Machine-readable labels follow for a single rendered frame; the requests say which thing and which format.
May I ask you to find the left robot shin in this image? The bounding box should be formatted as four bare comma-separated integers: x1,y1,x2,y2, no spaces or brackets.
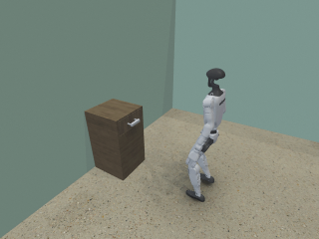
187,168,201,197

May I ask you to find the left robot thigh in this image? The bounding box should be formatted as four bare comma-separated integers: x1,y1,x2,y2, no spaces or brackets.
188,139,210,174

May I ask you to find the handle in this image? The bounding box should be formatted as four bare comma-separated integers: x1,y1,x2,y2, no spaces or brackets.
128,119,141,126

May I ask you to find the left robot upper arm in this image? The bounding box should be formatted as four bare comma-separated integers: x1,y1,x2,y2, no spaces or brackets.
202,97,215,131

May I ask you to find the drawer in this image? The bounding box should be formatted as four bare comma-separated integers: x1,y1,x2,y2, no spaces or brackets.
118,109,142,135

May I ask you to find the right robot upper arm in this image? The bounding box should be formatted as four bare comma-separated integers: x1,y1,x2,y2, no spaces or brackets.
221,89,226,113

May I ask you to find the cabinet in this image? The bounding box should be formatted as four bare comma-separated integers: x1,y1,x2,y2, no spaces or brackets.
84,99,146,181

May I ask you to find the left robot forearm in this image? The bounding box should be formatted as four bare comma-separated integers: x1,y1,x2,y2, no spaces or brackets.
193,124,211,153

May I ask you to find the left robot hand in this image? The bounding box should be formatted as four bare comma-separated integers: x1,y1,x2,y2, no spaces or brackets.
185,150,199,168

